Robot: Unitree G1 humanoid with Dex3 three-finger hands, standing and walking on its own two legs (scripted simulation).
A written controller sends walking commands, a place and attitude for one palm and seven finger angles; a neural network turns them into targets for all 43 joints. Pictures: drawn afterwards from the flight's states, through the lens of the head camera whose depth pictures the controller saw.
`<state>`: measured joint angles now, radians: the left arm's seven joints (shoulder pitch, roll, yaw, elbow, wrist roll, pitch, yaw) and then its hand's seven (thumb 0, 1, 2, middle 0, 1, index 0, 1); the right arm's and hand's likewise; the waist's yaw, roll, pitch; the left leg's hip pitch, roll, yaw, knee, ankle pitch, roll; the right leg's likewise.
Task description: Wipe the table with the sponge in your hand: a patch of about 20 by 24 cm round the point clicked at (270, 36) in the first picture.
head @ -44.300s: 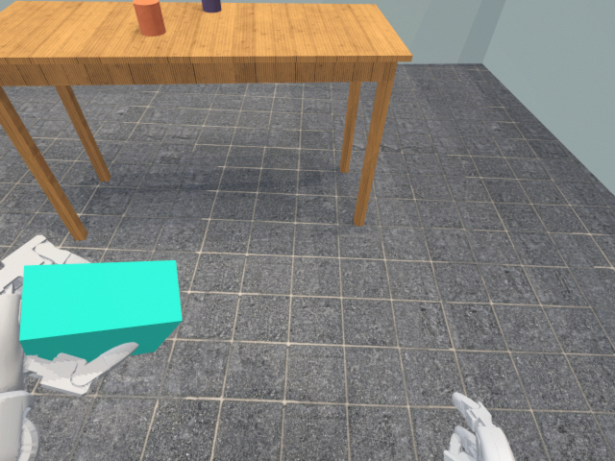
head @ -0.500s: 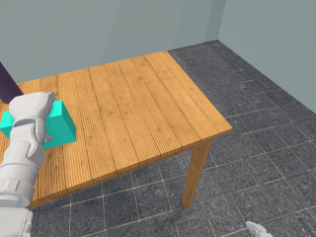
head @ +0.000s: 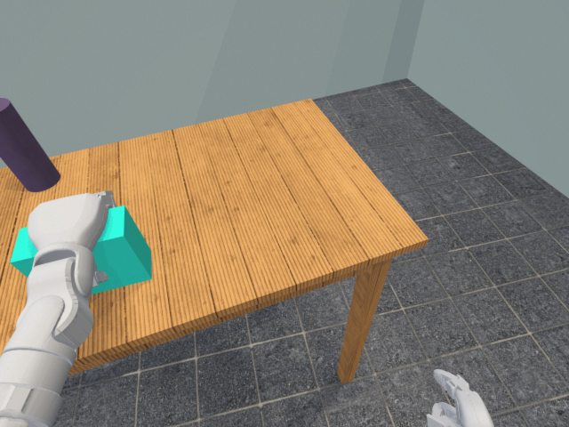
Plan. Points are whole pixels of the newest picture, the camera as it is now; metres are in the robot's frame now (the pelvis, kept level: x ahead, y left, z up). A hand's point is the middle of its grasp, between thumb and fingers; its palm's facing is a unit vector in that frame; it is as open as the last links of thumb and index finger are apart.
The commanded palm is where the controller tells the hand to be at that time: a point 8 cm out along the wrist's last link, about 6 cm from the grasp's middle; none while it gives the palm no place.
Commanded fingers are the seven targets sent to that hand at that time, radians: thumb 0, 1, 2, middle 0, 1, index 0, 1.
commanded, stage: wipe back along the first lane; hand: left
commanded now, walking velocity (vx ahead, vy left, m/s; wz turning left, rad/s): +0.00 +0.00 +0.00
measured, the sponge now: (96, 262) +0.31 +0.34 +0.06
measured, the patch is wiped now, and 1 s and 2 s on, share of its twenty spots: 1.00 1.00 1.00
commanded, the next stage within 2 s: lift the sponge slowly off the table in 0.40 s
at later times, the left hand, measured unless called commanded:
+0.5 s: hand (93, 274) +0.26 +0.29 +0.10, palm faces +0.07 -0.01 -1.00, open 9.8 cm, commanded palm +0.22 +0.29 +0.13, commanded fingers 0.00 0.10 1.30 -1.20 -1.60 -1.20 -1.60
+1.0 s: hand (90, 279) +0.25 +0.29 +0.10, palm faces +0.03 -0.03 -1.00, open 9.8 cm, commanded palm +0.22 +0.29 +0.16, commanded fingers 0.00 0.10 1.30 -1.20 -1.60 -1.20 -1.60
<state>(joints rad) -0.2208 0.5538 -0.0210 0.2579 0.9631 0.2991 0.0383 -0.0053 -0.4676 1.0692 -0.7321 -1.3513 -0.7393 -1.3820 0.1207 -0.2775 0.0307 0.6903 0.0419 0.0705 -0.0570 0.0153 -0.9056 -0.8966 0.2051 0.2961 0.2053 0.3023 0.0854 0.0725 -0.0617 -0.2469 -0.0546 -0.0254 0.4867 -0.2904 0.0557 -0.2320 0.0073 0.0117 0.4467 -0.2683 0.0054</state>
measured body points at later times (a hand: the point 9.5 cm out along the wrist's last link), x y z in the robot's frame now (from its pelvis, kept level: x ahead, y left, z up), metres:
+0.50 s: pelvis +0.00 -0.01 +0.00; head +0.00 -0.04 +0.45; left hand +0.25 +0.29 +0.15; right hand +0.23 -0.22 -0.09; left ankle -0.03 +0.08 -0.74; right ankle -0.03 -0.13 -0.74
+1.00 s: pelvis -0.01 -0.02 +0.00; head -0.01 -0.05 +0.45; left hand +0.25 +0.29 +0.16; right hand +0.22 -0.23 -0.09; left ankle -0.03 +0.08 -0.74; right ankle -0.03 -0.13 -0.74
